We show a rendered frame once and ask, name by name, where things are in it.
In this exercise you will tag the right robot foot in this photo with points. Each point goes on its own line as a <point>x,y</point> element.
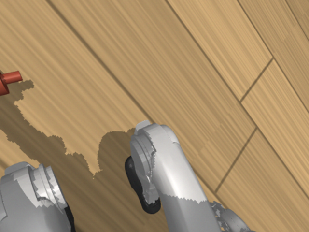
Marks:
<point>136,185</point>

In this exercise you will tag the right robot hand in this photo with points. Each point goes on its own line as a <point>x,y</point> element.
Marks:
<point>228,220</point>

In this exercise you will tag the left robot foot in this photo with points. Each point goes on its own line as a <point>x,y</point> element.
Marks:
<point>70,218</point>

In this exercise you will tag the bottle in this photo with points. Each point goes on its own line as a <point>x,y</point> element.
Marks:
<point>8,78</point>

